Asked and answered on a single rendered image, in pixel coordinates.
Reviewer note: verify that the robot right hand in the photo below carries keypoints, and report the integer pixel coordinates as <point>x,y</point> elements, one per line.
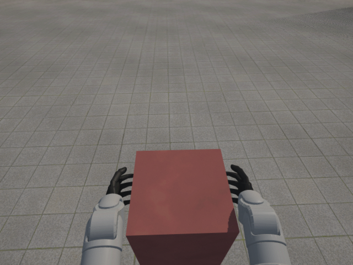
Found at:
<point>242,182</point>

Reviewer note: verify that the right robot forearm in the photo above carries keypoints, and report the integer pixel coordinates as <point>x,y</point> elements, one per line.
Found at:
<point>262,230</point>

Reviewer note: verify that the carton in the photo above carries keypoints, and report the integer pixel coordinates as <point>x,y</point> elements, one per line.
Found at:
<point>181,210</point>

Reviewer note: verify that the left robot forearm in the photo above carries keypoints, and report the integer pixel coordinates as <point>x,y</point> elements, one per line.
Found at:
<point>104,232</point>

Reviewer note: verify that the robot left hand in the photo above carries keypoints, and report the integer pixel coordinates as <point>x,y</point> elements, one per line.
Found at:
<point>115,186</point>

